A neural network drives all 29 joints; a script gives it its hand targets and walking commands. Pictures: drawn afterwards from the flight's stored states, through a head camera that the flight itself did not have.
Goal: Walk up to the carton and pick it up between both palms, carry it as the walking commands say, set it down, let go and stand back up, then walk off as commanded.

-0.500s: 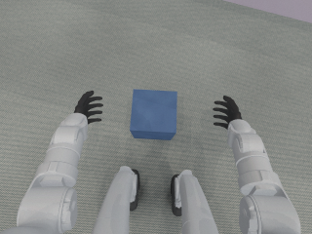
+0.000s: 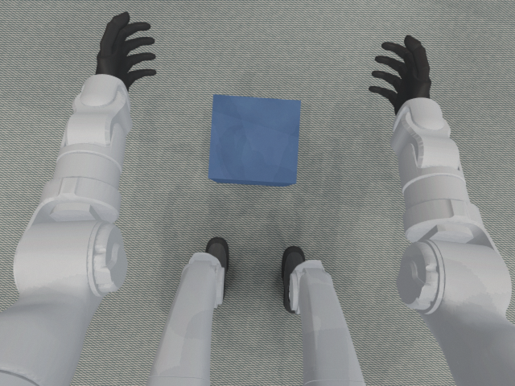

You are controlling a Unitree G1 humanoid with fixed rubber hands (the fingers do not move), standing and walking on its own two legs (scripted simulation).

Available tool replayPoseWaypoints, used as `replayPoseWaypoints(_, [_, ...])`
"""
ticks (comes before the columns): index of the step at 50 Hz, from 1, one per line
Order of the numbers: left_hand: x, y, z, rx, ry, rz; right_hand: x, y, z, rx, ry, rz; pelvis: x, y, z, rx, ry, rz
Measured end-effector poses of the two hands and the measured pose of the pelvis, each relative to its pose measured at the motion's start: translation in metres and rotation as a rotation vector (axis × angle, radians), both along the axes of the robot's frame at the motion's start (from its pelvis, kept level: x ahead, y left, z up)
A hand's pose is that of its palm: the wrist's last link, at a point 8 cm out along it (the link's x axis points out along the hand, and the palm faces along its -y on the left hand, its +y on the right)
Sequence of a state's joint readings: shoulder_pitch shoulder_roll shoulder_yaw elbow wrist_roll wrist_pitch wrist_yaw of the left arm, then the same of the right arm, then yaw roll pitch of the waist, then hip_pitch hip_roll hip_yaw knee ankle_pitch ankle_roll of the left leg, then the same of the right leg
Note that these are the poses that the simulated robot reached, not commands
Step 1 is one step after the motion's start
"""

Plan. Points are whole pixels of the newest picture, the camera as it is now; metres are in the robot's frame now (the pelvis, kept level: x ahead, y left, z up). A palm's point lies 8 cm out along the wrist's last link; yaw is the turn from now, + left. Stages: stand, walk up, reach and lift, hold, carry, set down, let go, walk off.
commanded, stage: reach and lift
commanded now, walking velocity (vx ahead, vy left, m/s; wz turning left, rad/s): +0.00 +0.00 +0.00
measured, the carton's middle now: (253, 147) +0.49 +0.02 -0.53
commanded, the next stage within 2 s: none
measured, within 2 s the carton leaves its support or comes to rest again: neither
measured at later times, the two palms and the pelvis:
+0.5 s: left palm (139, 88) +0.52 +0.22 -0.19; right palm (376, 107) +0.51 -0.18 -0.19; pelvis -0.01 -0.01 -0.07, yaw +0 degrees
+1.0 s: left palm (165, 116) +0.51 +0.21 -0.34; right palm (345, 127) +0.51 -0.18 -0.34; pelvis -0.03 -0.01 -0.21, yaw -1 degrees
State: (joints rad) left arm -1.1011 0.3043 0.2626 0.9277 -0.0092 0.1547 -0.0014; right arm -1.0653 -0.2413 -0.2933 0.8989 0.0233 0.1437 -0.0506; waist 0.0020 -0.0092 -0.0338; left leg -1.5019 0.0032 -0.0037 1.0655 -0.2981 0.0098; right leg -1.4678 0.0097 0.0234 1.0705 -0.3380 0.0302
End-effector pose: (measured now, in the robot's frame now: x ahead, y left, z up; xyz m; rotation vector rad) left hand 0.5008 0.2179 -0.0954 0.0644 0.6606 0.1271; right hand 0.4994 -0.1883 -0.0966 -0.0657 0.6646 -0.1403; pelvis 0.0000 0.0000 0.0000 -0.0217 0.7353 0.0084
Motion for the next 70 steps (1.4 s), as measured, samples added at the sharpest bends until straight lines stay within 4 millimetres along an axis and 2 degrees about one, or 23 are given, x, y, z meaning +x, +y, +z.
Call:
replayPoseWaypoints(7, [0.022,-0.001,-0.005,-0.002,-0.04,0.0,0.017,0.0,-0.009,0.005,-0.041,-0.001,0.003,-0.004,-0.003,0.001,0.062,-0.007])
replayPoseWaypoints(12, [0.018,0.0,-0.017,-0.012,-0.028,0.002,0.015,0.0,-0.019,0.013,-0.038,-0.008,0.003,-0.006,-0.006,0.004,0.09,-0.01])
replayPoseWaypoints(16, [0.013,0.0,-0.034,-0.019,-0.006,0.003,0.012,0.001,-0.036,0.016,-0.02,-0.008,0.0,-0.007,-0.018,0.006,0.101,-0.01])
replayPoseWaypoints(25, [0.016,0.0,-0.091,-0.016,-0.01,0.016,0.014,0.008,-0.094,0.002,-0.015,-0.009,-0.013,-0.009,-0.074,0.005,0.119,-0.006])
replayPoseWaypoints(33, [0.013,0.001,-0.149,-0.006,-0.008,0.025,0.011,0.005,-0.15,-0.003,-0.018,-0.015,-0.021,-0.008,-0.125,0.0,0.123,-0.007])
replayPoseWaypoints(42, [0.012,-0.001,-0.203,-0.003,0.001,0.028,0.012,0.007,-0.202,0.003,-0.011,-0.013,-0.029,-0.006,-0.172,-0.004,0.111,-0.011])
replayPoseWaypoints(57, [0.01,-0.005,-0.291,-0.006,0.029,0.032,0.012,0.013,-0.288,0.015,0.02,-0.02,-0.038,-0.006,-0.238,-0.011,0.049,-0.014])
replayPoseWaypoints(70, [0.005,-0.01,-0.362,-0.012,0.064,0.029,0.007,0.013,-0.357,0.02,0.055,-0.013,-0.043,-0.006,-0.281,-0.01,-0.039,-0.025])
